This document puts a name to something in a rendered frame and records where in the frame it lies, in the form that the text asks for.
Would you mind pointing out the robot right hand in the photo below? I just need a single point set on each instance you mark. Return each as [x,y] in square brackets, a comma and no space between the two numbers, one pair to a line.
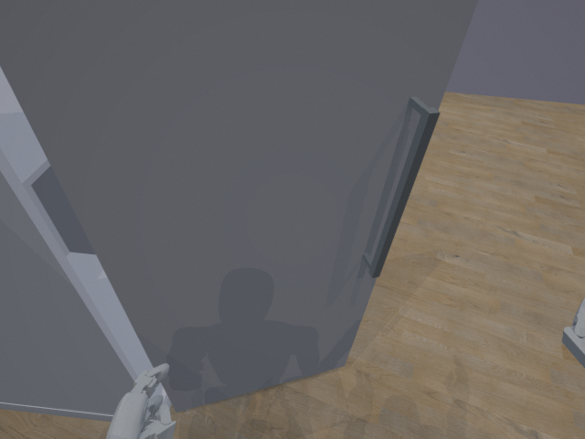
[574,337]

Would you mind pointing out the handle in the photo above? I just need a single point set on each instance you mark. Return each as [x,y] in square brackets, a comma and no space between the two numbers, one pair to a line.
[428,119]

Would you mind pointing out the fridge door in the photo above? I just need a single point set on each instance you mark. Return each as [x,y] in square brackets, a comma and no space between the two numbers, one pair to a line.
[230,161]

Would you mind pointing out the robot left hand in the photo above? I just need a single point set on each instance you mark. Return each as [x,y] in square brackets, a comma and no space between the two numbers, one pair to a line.
[134,410]

